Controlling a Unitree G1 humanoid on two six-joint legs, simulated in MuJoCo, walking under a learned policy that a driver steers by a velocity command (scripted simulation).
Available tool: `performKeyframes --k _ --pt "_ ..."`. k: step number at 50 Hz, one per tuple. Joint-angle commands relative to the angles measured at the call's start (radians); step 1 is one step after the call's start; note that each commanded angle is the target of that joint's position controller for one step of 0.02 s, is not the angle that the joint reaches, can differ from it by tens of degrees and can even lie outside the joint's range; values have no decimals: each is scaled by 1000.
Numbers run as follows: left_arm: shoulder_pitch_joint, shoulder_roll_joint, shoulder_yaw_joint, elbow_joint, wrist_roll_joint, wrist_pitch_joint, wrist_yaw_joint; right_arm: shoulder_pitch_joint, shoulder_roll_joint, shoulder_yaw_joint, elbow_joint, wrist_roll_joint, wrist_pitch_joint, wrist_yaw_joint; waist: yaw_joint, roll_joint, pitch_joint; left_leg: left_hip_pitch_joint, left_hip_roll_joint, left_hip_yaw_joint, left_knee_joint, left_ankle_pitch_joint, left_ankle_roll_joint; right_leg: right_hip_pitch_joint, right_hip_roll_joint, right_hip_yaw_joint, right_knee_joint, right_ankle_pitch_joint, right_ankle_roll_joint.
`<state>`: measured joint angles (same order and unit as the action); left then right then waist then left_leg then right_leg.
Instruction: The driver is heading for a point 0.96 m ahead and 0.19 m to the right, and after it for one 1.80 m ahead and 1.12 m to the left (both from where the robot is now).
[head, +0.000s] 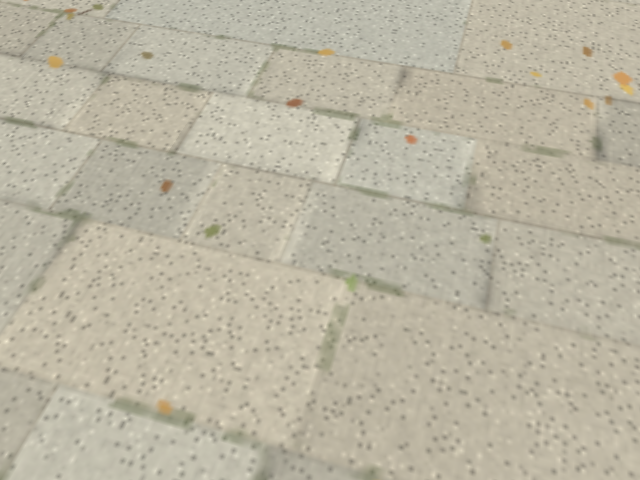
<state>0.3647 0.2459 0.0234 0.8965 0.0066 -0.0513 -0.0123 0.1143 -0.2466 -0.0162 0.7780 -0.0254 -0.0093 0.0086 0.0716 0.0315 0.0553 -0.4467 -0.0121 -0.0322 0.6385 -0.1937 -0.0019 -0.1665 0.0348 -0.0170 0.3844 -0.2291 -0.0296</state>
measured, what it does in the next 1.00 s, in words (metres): walks ahead, turning right: left foot, then right foot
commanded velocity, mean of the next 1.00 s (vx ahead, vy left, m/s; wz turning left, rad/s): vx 0.36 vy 0.00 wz -0.28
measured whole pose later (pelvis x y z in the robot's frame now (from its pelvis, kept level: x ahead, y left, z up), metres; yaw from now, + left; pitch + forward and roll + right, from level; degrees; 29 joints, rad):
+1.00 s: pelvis +0.31 -0.11 -0.03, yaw -18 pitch +1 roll +0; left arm 0.39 0.25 0.03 0.93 0.03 -0.06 0.01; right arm 0.12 -0.26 -0.04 0.78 -0.04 -0.04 0.03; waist 0.02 -0.01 0.05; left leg -0.48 -0.06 0.10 0.59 -0.11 0.14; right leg 0.06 0.05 -0.05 0.65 -0.48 -0.05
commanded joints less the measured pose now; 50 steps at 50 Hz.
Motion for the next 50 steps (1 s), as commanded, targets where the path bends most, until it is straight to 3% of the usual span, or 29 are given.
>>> performKeyframes --k 1,2,3,4,5,6,7,8,9,11,16,21,23,24,25,26,27,28,29,31,34,40,43,45,46,47,48,49,50 --pt "-68 179 48 -66 -14 6 9 124 -89 -19 -14 1 -19 -25 -104 -140 -101 252 -18 32 -178 125 20 -57 -188 198 51 527 -101" --pt "-57 157 45 -72 -16 8 11 144 -127 -28 -10 -9 -29 -35 -106 -87 -111 340 54 -30 -229 219 38 -110 -154 205 108 371 -65" --pt "-33 94 30 -101 -15 10 12 179 -189 -37 -23 -20 -36 -45 -97 59 -173 451 272 -205 -236 477 79 -189 -81 151 260 63 -27" --pt "60 54 24 -97 -21 27 24 179 -259 -61 -24 10 -15 -45 -83 239 -226 481 436 -340 -247 656 230 -273 54 21 461 -389 -11" --pt "39 130 45 -79 -1 50 32 190 -204 -55 -29 25 -3 -46 -111 149 -206 441 434 -353 -283 563 287 -324 34 31 639 -454 -7" --pt "13 138 56 -76 10 65 30 147 -151 -39 -35 23 -1 -49 -88 87 -134 372 382 -283 -313 469 273 -343 8 54 707 -393 -2" --pt "10 129 59 -72 13 75 25 92 -116 -29 -47 11 3 -50 -61 75 -111 326 330 -225 -356 253 231 -343 -25 65 704 -319 2" --pt "-3 127 62 -74 19 83 15 69 -103 -26 -50 3 2 -51 -54 104 -84 291 297 -188 -405 52 204 -343 -46 61 688 -258 7" --pt "-7 120 63 -75 25 89 5 62 -107 -29 -50 -2 -1 -50 -53 131 -69 266 272 -164 -440 -78 194 -339 -48 43 692 -215 15" --pt "-39 108 63 -91 25 92 -14 78 -113 -35 -42 0 -12 -48 -61 121 -56 269 270 -143 -487 -186 194 -357 -52 28 657 -166 24" --pt "-141 77 52 -141 29 89 -48 120 -155 -60 -19 1 -41 -35 -84 93 -59 292 304 -68 -517 -242 190 -327 -77 0 454 -117 19" --pt "-174 95 51 -171 19 81 -64 123 -205 -86 -14 -6 -38 -14 -86 99 -52 208 318 9 -491 -338 168 -161 -52 -75 262 -152 -28" --pt "-108 88 49 -150 20 69 -61 102 -210 -92 -14 1 -27 -8 -42 60 -44 131 297 69 -408 -402 137 -16 -26 -103 126 -96 -54" --pt "-24 105 57 -113 23 62 -55 97 -187 -87 -15 -3 -22 -8 -11 9 -48 50 256 121 -294 -449 109 101 -1 -92 77 -129 -69" --pt "101 162 74 -68 29 51 -41 85 -118 -68 -30 -16 -17 -1 33 -181 -59 -76 171 228 1 -440 66 218 -113 108 -56 -314 -109" --pt "147 286 98 -98 22 44 -29 26 -33 -40 -96 -22 -16 9 57 -383 -24 -381 24 227 309 -454 13 286 -386 642 -249 -661 -218" --pt "103 277 96 -109 20 47 -12 -35 -110 -54 -116 -41 -21 11 54 -218 57 -452 42 53 381 -347 14 188 -409 720 -308 -650 -276" --pt "41 235 84 -117 14 48 -3 -22 -145 -64 -109 -18 -32 22 3 -178 84 -426 84 22 376 -217 12 146 -357 608 -285 -525 -258" --pt "1 204 76 -124 8 40 0 21 -157 -66 -84 -10 -44 31 -32 -160 73 -370 95 20 347 -131 5 137 -292 503 -275 -355 -226" --pt "-29 175 68 -133 -2 19 5 69 -157 -66 -44 -31 -44 32 -57 -132 19 -290 92 36 330 -37 -14 155 -210 369 -252 -61 -195" --pt "25 152 60 -98 -9 -10 2 64 -113 -53 -34 -23 -27 36 -60 -109 -25 -277 89 71 304 33 -26 203 -194 250 -224 272 -185" --pt "95 138 49 -47 11 -23 8 -121 -81 -29 -86 -2 -21 44 -2 -119 37 -262 76 106 94 137 13 223 -202 123 -244 432 -155" --pt "92 144 46 -22 18 -28 20 -140 -82 -24 -98 0 -23 49 -14 -108 70 -184 47 115 -15 144 67 237 -239 73 -259 508 -138" --pt "57 159 45 -16 20 -32 28 -81 -91 -29 -81 1 -24 42 -52 -108 43 -66 -4 137 -50 102 111 257 -245 22 -179 782 -116" --pt "47 171 46 -12 25 -31 33 -15 -103 -36 -60 2 -25 35 -81 -117 -1 7 -38 152 -48 60 131 283 -244 0 -82 958 -104" --pt "39 181 49 -9 33 -24 35 100 -122 -47 -23 1 -29 27 -128 -117 -68 111 -74 161 -63 19 151 300 -235 -21 83 1065 -91" --pt "29 190 49 -11 31 -18 37 250 -139 -59 25 -6 -36 19 -196 -94 -146 297 -87 150 -126 38 176 230 -210 -55 305 1010 -74" --pt "43 162 36 -37 26 -21 39 392 -213 -82 49 -23 -37 6 -237 -1 -246 529 98 -100 -149 -90 234 28 -169 -86 610 692 -57" --pt "117 70 22 -70 10 -27 16 367 -304 -104 41 -21 -33 5 -144 242 -299 742 352 -686 -279 -127 407 -376 68 -56 980 -204 -8"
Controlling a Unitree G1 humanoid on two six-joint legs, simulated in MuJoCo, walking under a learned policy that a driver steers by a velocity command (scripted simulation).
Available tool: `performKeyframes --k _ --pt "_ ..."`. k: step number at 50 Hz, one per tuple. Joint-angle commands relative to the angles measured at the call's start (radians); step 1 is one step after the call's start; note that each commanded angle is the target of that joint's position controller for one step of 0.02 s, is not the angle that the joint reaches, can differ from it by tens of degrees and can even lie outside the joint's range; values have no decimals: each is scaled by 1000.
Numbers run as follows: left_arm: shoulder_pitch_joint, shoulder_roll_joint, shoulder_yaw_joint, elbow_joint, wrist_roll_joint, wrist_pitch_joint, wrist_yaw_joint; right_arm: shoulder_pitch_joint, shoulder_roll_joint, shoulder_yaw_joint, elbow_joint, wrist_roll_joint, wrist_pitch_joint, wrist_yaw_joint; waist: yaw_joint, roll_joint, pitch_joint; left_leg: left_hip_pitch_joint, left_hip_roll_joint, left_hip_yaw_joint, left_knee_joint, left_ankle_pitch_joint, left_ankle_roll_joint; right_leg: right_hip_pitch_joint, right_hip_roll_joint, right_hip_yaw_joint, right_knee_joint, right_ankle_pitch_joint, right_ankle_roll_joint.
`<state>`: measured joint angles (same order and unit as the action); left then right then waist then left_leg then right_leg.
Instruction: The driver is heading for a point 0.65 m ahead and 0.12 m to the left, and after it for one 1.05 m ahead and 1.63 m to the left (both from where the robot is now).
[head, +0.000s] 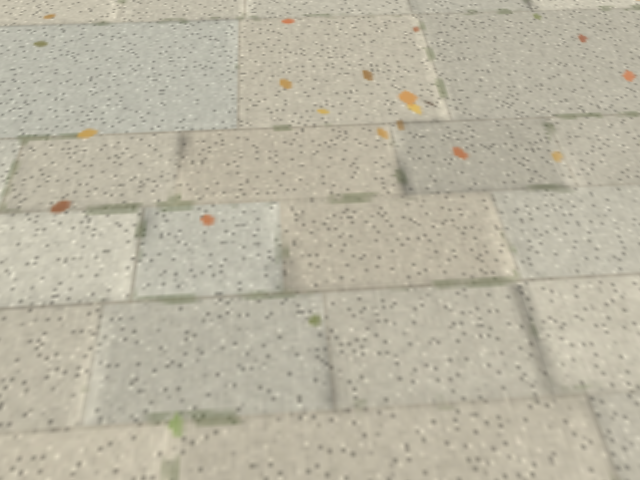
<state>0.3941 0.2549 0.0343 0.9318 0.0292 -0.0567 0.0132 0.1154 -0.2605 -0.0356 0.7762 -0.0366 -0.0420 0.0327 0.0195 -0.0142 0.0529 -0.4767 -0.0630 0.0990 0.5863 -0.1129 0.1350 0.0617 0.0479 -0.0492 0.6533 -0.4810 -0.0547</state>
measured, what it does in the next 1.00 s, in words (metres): walks ahead, turning left: right foot, then left foot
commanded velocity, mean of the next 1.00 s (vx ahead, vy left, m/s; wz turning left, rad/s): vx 0.46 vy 0.00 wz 0.52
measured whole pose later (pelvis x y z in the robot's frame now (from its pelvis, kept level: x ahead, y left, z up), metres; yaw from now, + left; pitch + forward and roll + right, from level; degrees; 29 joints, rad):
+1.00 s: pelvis +0.51 +0.09 +0.01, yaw +34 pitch +1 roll -2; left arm 0.38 0.25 0.04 0.87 0.01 -0.05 0.02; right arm 0.04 -0.26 -0.03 0.69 -0.06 -0.03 0.06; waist 0.06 0.03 0.07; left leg -0.47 -0.02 0.06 0.53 -0.06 0.11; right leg -0.04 -0.05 -0.24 0.56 -0.46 0.02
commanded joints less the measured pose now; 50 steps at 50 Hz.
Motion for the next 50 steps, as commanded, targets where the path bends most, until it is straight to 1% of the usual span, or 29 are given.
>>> performKeyframes --k 1,2,3,4,5,8,12,15,19,20,22,23,24,25,26,27,28,29,30,32,35,39,41,43,45,47,48,49,50 --pt "-4 131 21 -111 8 -28 -8 299 -247 -81 46 37 4 -10 -101 151 -255 729 383 -884 -313 -231 260 -708 12 135 771 35 -2" --pt "-76 146 21 -138 -3 -42 -15 229 -209 -74 29 38 6 -11 -81 90 -134 600 364 -719 -319 -179 235 -733 -47 139 730 128 -7" --pt "-111 138 16 -146 -3 -50 -16 202 -163 -63 31 32 5 -11 -62 5 -74 488 324 -619 -337 -57 206 -702 -84 126 658 178 -4" --pt "-123 127 15 -149 5 -43 -17 188 -144 -57 35 30 1 -16 -36 -14 -39 404 280 -546 -346 37 181 -663 -107 123 601 184 8" --pt "-110 117 11 -152 16 -25 -19 178 -124 -49 42 33 -3 -20 -8 -2 -40 345 239 -485 -360 99 161 -612 -120 122 554 182 26" --pt "-116 84 2 -166 24 14 -25 208 -150 -55 54 39 -20 -22 7 28 -40 276 196 -409 -389 160 164 -598 -131 87 440 187 72" --pt "-294 82 -2 -230 20 21 -29 268 -163 -62 63 39 -17 -24 -43 44 11 275 155 -397 -422 118 127 -688 -139 60 225 365 116" --pt "-384 78 -6 -259 12 17 -34 323 -165 -66 71 39 -13 -26 -87 60 -5 351 141 -401 -381 183 91 -703 -118 60 102 467 120" --pt "-486 83 -13 -303 3 6 -37 374 -168 -68 73 25 -6 -36 -125 75 -9 449 156 -443 -304 314 84 -707 -79 59 -4 459 107" --pt "-495 88 -13 -312 1 2 -37 374 -173 -70 70 21 -5 -40 -123 80 -10 465 165 -460 -282 340 80 -688 -70 64 -33 441 99" --pt "-434 113 -6 -305 -2 -7 -33 326 -191 -75 51 18 -5 -48 -78 95 -21 448 176 -488 -234 376 49 -561 -52 82 -112 387 75" --pt "-357 134 2 -283 -4 -11 -26 289 -203 -78 39 17 -8 -48 -38 101 -46 412 167 -490 -179 444 27 -435 -29 77 -140 342 58" --pt "-234 160 14 -247 -3 -21 -15 266 -209 -78 34 22 -14 -41 22 73 -105 379 127 -469 -47 495 5 -266 -15 69 -196 342 36" --pt "-94 213 31 -225 12 -33 1 263 -176 -69 24 34 -23 -29 85 2 -211 284 64 -413 171 382 -22 -41 -131 172 -229 274 -7" --pt "17 294 52 -232 36 -29 17 309 -81 -46 -15 66 -30 -29 99 -161 -353 47 -44 -282 460 -77 -56 219 -407 515 -279 75 -75" --pt "-34 309 61 -225 23 -11 12 372 -107 -45 -31 46 -21 -31 26 -296 -375 -120 -71 -222 603 -448 -56 216 -508 843 -374 41 -153" --pt "-106 201 43 -242 14 -3 6 340 -152 -52 7 21 -3 -37 5 -107 -219 -167 15 -227 667 -358 -53 81 -467 726 -370 -34 -144" --pt "-151 130 26 -245 7 -3 2 276 -144 -50 6 14 1 -26 8 -16 -116 -152 44 -212 638 -278 -60 -42 -408 564 -392 39 -125" --pt "-173 105 18 -240 10 -5 0 253 -125 -48 0 14 6 -17 -9 -29 -72 -128 72 -199 598 -241 -67 -117 -360 441 -421 149 -99" --pt "-146 105 17 -211 4 -21 0 239 -110 -46 -5 -3 29 2 -23 -90 -42 -101 97 -179 573 -215 -81 -181 -309 289 -446 328 -83" --pt "-108 116 26 -184 -11 -46 -11 173 -93 -40 -40 1 44 20 -28 -83 -43 -155 111 -169 558 -150 -92 -167 -316 186 -477 481 -101" --pt "-60 112 29 -149 -8 -48 -17 41 -70 -26 -88 1 41 33 -9 -68 -9 -221 116 -153 415 -24 -109 -151 -291 61 -508 562 -106" --pt "-82 115 30 -143 -12 -45 -17 -9 -50 -14 -103 3 34 38 -15 -71 14 -157 106 -99 260 53 -111 -172 -261 -36 -478 730 -87" --pt "-66 129 32 -131 -18 -40 -12 -65 -32 -2 -118 1 28 43 1 -80 12 -67 86 -34 122 95 -101 -176 -250 -100 -434 859 -66" --pt "-36 149 38 -115 -21 -31 -5 -76 -41 -3 -127 -4 27 44 8 -96 -10 -21 67 -9 58 68 -83 -117 -267 -116 -368 959 -49" --pt "-34 174 46 -110 -24 -16 7 -28 -67 -13 -120 -13 24 37 -12 -113 -47 43 29 4 10 -11 -49 -62 -278 -128 -241 1094 -33" --pt "-38 184 50 -110 -26 -6 13 45 -85 -22 -101 -20 18 31 -41 -105 -87 120 2 -1 -30 -27 -27 -59 -276 -135 -114 1113 -26" --pt "-46 187 50 -116 -31 2 15 163 -107 -35 -62 -31 6 19 -94 -57 -157 268 -20 -14 -120 58 -1 -103 -249 -152 80 1008 -3" --pt "-9 168 46 -140 -24 4 12 256 -186 -58 -44 -35 -3 0 -125 63 -250 494 135 -184 -116 366 43 -292 -205 -163 359 630 36"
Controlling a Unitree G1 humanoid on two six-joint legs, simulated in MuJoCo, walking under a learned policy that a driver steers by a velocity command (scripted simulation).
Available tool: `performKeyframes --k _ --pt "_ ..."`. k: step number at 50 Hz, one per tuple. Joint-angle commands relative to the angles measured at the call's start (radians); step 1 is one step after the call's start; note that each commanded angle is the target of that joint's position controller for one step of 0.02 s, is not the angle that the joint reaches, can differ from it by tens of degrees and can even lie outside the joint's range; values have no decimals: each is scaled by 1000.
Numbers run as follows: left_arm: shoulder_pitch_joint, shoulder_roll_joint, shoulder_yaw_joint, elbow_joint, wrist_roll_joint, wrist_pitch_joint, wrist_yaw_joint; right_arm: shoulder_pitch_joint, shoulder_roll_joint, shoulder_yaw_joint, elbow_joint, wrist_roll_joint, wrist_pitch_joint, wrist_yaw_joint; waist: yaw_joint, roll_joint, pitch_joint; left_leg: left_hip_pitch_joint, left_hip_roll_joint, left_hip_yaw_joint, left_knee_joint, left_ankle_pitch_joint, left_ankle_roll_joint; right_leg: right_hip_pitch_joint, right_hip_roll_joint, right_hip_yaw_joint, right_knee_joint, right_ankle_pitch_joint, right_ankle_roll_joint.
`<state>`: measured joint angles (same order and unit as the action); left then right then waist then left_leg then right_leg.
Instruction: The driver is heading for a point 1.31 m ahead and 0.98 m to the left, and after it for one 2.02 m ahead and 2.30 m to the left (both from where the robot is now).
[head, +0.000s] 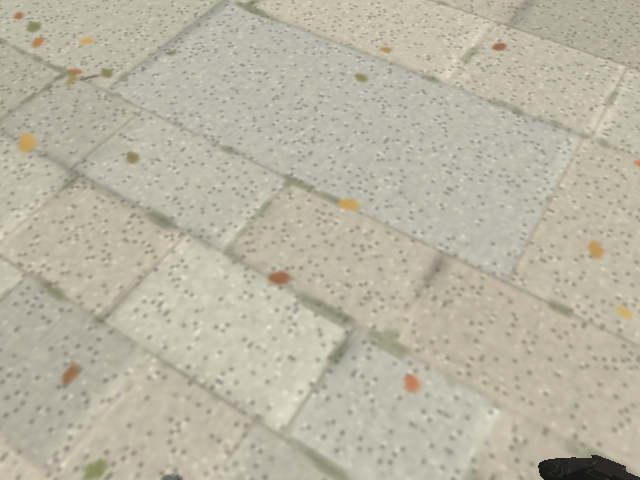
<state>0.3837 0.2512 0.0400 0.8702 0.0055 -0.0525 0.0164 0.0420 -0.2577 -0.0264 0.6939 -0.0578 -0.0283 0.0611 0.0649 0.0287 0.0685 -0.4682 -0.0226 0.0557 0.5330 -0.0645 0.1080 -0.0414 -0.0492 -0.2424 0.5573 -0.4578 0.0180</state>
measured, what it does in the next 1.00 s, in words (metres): steps on the spot, turning left: right foot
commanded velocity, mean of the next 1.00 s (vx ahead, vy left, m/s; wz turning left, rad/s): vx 0.05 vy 0.00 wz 0.59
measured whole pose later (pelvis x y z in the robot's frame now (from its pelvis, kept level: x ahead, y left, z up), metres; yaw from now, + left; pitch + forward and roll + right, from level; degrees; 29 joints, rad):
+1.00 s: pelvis +0.09 -0.03 +0.02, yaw +35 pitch +0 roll +1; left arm 0.23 0.28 0.04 0.73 0.03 0.02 0.02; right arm 0.16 -0.30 -0.06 0.73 0.00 0.09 0.05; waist 0.02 0.00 0.09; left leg -0.32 -0.02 0.01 0.77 -0.45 -0.03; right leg -0.20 -0.06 -0.15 0.49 -0.29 -0.02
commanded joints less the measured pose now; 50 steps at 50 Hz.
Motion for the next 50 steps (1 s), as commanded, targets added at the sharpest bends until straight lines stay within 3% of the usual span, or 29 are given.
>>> performKeyframes --k 1,2,3,4,5,6,10,17,24,26,28,29,30,31,32,33,34,35,37,41,46,50 --pt "119 61 16 -123 -5 10 0 302 -306 -94 11 12 -9 -40 -72 211 -397 770 420 -545 43 951 256 -519 56 83 810 -254 13" --pt "57 134 27 -119 20 28 4 371 -284 -105 -4 68 11 -50 -161 70 -509 755 406 -588 -19 871 311 -550 52 251 872 -188 14" --pt "-16 123 25 -133 8 33 4 285 -237 -92 -6 69 21 -61 -131 40 -361 631 365 -490 -73 713 290 -595 8 271 857 -95 15" --pt "-71 120 21 -138 13 33 6 216 -171 -74 -9 69 28 -65 -105 4 -229 481 299 -423 -127 590 240 -591 -21 270 766 -28 15" --pt "-88 121 23 -142 24 42 8 181 -138 -63 -7 67 32 -69 -71 8 -154 381 238 -386 -159 522 192 -563 -36 275 694 5 19" --pt "-60 122 24 -138 33 60 7 159 -120 -58 -10 65 35 -71 -45 25 -139 302 200 -352 -185 483 171 -505 -36 273 651 28 26" --pt "-57 98 23 -143 29 94 5 172 -165 -76 -6 45 26 -58 -32 12 -180 222 159 -352 -215 356 147 -445 -6 271 566 81 31" --pt "-215 109 28 -194 24 107 15 238 -175 -89 5 42 50 -64 -93 62 -125 261 140 -507 -270 -121 117 -534 17 318 398 117 36" --pt "-243 112 20 -216 -1 83 25 250 -187 -99 10 32 60 -59 -102 91 -122 295 125 -605 -208 19 106 -406 93 328 196 40 -2" --pt "-206 114 17 -212 -10 74 30 231 -188 -100 11 35 64 -55 -85 101 -125 282 114 -633 -191 80 88 -318 114 325 84 35 -19" --pt "-130 116 17 -194 -7 63 41 191 -180 -98 8 50 68 -57 -34 83 -117 206 62 -622 -156 0 26 -148 112 317 -166 159 -35" --pt "-125 166 29 -193 5 57 49 202 -146 -89 3 60 65 -61 -43 0 -117 112 -6 -558 -81 -189 -34 -49 2 409 -287 169 -59" --pt "-180 261 45 -227 19 62 53 259 -81 -75 -11 71 61 -65 -89 -221 -132 -28 -155 -344 147 -433 -98 23 -267 683 -356 150 -150" --pt "-235 269 48 -241 26 70 43 244 -175 -98 1 34 62 -72 -81 -192 -66 -94 -176 -206 352 -504 -110 -122 -352 738 -348 293 -244" --pt "-222 205 33 -239 20 70 37 228 -200 -108 4 20 63 -68 -90 -136 -60 -46 -117 -211 474 -470 -117 -166 -327 673 -315 421 -266" --pt "-260 154 19 -240 12 68 30 245 -190 -108 21 22 69 -61 -115 -106 -42 -34 -104 -206 540 -416 -122 -183 -254 559 -292 484 -238" --pt "-284 141 16 -248 13 68 27 266 -180 -106 35 25 79 -51 -126 -128 -46 -37 -104 -194 602 -372 -130 -164 -195 471 -271 534 -209" --pt "-284 140 15 -253 15 68 31 282 -173 -103 43 31 87 -41 -122 -166 -58 -56 -104 -175 652 -358 -140 -131 -169 420 -255 605 -200" --pt "-234 143 17 -244 18 68 29 249 -162 -94 35 42 93 -31 -92 -161 -68 -88 -89 -143 652 -352 -161 -64 -160 366 -227 716 -204" --pt "-134 170 33 -211 17 65 28 162 -139 -77 5 47 102 -23 -34 -179 -80 -124 -53 -112 528 -364 -181 66 -196 346 -197 784 -222" --pt "-141 196 47 -201 22 63 10 111 -112 -57 -24 54 106 -14 -28 -203 -91 29 -12 -46 320 -391 -153 8 -227 284 -178 769 -223" --pt "-147 223 57 -188 19 69 -3 113 -118 -52 -38 61 99 -16 -35 -229 -104 162 -20 6 137 -377 -111 -38 -245 251 -121 752 -198"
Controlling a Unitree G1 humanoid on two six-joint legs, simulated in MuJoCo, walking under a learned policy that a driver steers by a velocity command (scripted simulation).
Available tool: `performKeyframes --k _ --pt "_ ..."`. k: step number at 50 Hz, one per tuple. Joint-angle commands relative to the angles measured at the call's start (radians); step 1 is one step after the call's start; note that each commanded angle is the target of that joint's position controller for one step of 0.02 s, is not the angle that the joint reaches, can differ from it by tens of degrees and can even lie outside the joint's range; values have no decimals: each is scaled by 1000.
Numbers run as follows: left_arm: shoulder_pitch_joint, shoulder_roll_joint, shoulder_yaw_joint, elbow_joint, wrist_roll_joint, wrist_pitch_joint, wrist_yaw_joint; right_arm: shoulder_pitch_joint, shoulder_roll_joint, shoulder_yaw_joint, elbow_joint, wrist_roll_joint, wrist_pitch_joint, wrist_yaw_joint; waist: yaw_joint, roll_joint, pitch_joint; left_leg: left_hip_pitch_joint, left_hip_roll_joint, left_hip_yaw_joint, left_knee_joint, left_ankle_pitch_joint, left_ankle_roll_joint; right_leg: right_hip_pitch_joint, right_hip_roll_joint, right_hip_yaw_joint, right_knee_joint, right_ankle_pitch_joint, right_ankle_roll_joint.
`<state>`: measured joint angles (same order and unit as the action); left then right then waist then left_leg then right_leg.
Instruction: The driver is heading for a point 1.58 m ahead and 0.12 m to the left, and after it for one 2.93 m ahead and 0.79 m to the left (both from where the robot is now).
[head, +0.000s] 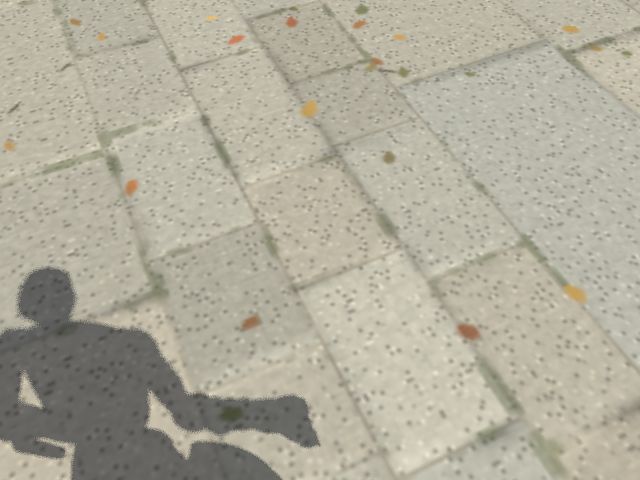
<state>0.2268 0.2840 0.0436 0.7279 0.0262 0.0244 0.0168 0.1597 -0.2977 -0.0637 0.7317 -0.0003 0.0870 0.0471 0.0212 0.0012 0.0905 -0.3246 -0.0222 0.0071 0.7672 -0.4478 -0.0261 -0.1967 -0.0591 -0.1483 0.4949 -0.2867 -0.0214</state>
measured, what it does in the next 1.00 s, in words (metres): steps on the spot: left foot, then right foot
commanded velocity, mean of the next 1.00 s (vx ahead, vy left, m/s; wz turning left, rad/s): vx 0.10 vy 0.00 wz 0.16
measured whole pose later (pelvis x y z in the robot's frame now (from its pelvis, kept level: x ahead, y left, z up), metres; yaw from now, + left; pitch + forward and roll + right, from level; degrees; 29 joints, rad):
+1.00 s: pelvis +0.07 +0.04 +0.00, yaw +5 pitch +2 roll +0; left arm 0.36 0.31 0.09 0.84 0.01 0.02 -0.01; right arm 0.18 -0.31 -0.02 0.77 -0.03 -0.05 -0.02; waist 0.03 -0.01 0.00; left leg -0.22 -0.05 -0.02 0.43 -0.23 0.03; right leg -0.27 0.10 0.19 0.62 -0.41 -0.05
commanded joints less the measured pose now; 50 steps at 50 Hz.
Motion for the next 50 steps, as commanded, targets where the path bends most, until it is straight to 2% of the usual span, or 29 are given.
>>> performKeyframes --k 1,2,3,4,5,6,7,8,9,12,17,21,26,28,29,30,31,32,33,35,36,38,41,44,46,47,48,49,50 --pt "1 193 55 -43 -9 -4 -4 15 -75 -14 -72 -2 -21 -5 -12 -186 -131 74 -26 61 -195 66 38 92 -230 136 -16 543 -136" --pt "-2 191 55 -38 -18 -1 -5 46 -79 -15 -63 -14 -31 -13 -42 -143 -138 166 -32 50 -339 192 54 33 -215 100 55 453 -89" --pt "39 166 51 -32 -15 2 -8 75 -136 -28 -59 -31 -46 -24 -56 14 -156 297 63 -128 -470 270 83 -100 -164 36 227 252 -22" --pt "42 64 22 -104 1 9 -13 72 -295 -58 -88 -21 -58 -31 -14 302 -145 384 387 -553 -455 742 208 -384 15 -24 454 -353 60" --pt "-47 113 28 -112 2 26 7 181 -282 -71 -62 -4 -57 -32 -122 176 -189 339 404 -522 -419 827 334 -389 34 133 582 -384 60" --pt "-54 122 32 -105 -11 34 9 147 -229 -53 -51 -4 -55 -36 -80 133 -128 303 343 -440 -424 764 332 -407 16 166 627 -312 56" --pt "-48 131 36 -90 -19 32 5 66 -177 -37 -58 -2 -50 -41 -45 110 -72 245 269 -368 -446 668 291 -397 1 182 602 -217 52" --pt "-40 145 42 -82 -13 27 3 13 -154 -28 -66 -1 -47 -47 -21 123 -60 237 211 -331 -454 621 251 -389 -2 183 571 -156 53" --pt "-12 153 45 -66 0 28 -2 -1 -142 -25 -71 1 -46 -53 -14 142 -76 235 178 -305 -449 658 243 -364 8 172 580 -118 61" --pt "1 134 42 -60 -4 34 -10 37 -157 -29 -59 0 -54 -47 -17 97 -120 251 166 -318 -442 666 244 -350 28 175 570 -87 72" --pt "-57 122 39 -80 -4 40 -1 95 -176 -38 -42 -10 -55 -45 -47 118 -96 248 163 -414 -453 504 258 -379 43 192 452 -98 75" --pt "-92 116 34 -96 -10 31 4 116 -190 -46 -37 -18 -54 -44 -58 108 -104 232 163 -487 -431 490 267 -344 65 207 374 -115 61" --pt "-46 90 17 -70 -24 22 8 76 -128 -15 -19 -30 -56 -52 -42 118 -145 153 154 -435 -395 623 228 -112 71 166 205 -117 23" --pt "8 48 2 -36 -22 18 8 50 -86 10 2 -19 -54 -63 2 90 -144 88 130 -412 -383 536 181 70 66 159 -54 25 4" --pt "3 35 -9 -29 -12 9 12 71 -58 26 19 -18 -58 -70 1 53 -135 38 109 -395 -386 417 130 166 36 214 -198 131 -3" --pt "-15 94 -6 -35 4 -5 17 128 -30 35 32 -26 -64 -71 -39 -95 -135 -1 42 -305 -288 249 83 210 -124 421 -263 156 -26" --pt "-84 172 3 -52 -2 -9 7 163 -70 24 41 -17 -59 -73 -84 -153 -94 23 -52 -187 -314 107 62 62 -228 542 -256 227 -116" --pt "-66 152 4 -28 -9 -7 -5 135 -99 21 56 -29 -56 -74 -64 -150 -94 111 -33 -150 -327 100 63 -3 -198 546 -259 52 -151" --pt "-46 159 9 -15 -14 -2 -14 82 -106 18 49 -35 -62 -70 -41 -171 -60 97 -57 -116 -304 101 70 -15 -134 535 -270 -148 -139" --pt "30 193 28 10 -11 8 -17 26 -117 11 32 -43 -76 -57 -4 -211 -12 -14 -76 -44 -198 39 60 13 -118 601 -314 -369 -160" --pt "65 191 33 21 -7 6 -17 3 -117 11 22 -42 -84 -51 13 -211 1 -76 -67 -44 -135 -2 52 39 -136 646 -330 -373 -183" --pt "105 188 44 39 -7 -4 -19 -25 -104 14 9 -38 -102 -43 20 -152 -7 -173 -43 -63 -25 -30 39 102 -154 693 -336 -327 -216" --pt "96 177 57 46 -11 -18 -21 -53 -78 23 -3 -28 -126 -37 15 -131 -41 -169 -34 -51 -37 -6 26 112 -107 649 -319 -222 -218" --pt "80 177 71 46 -11 -21 -28 -54 -66 30 -13 -20 -136 -36 6 -141 -69 -63 -49 -36 -158 17 30 45 -65 624 -288 -168 -204" --pt "21 177 79 29 -10 -17 -33 24 -56 32 5 -12 -140 -49 -48 -130 -80 135 -62 -20 -344 122 45 -85 -18 594 -240 -151 -167" --pt "-4 165 79 20 -12 -16 -31 94 -62 29 26 -13 -145 -62 -91 -99 -83 299 -51 -22 -451 221 52 -200 23 569 -178 -175 -130" --pt "-15 128 72 6 -17 -26 -28 180 -128 11 46 -20 -151 -80 -127 -12 -116 517 49 -109 -459 171 67 -391 74 511 -50 -255 -83" --pt "-17 22 40 -37 -30 -41 -35 265 -243 -12 40 -35 -150 -95 -155 219 -199 610 344 -471 -603 -217 129 -508 180 334 257 -323 -37" --pt "-37 67 40 -49 -7 -44 -30 213 -303 -31 44 -49 -144 -97 -122 180 -95 458 458 -670 -668 -360 203 -604 155 262 416 -261 -37"
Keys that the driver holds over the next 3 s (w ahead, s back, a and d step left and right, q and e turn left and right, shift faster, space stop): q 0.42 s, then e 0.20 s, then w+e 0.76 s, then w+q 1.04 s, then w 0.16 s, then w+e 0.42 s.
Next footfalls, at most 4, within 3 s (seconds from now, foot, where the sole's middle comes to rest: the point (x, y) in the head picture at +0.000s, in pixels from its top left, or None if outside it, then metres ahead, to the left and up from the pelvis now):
0.06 left None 0.03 0.10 -0.78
0.60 right None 0.09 -0.07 -0.78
0.96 left None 0.09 0.14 -0.78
1.40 right None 0.41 -0.07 -0.78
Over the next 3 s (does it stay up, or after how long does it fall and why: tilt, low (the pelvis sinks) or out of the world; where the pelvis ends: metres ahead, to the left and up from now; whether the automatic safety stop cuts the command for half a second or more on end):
stays up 1.12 0.10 -0.01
